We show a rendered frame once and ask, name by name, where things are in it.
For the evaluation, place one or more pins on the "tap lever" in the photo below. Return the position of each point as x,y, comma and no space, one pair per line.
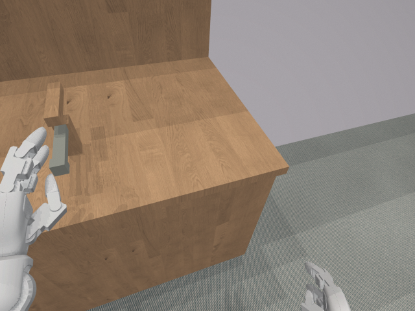
59,163

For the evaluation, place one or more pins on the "counter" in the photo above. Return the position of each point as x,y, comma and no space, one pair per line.
168,170

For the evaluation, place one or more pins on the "robot left hand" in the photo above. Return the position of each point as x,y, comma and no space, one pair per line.
20,170

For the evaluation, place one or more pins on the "robot left forearm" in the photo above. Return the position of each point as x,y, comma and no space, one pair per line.
17,286

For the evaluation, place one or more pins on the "robot right hand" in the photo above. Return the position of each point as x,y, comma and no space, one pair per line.
331,299

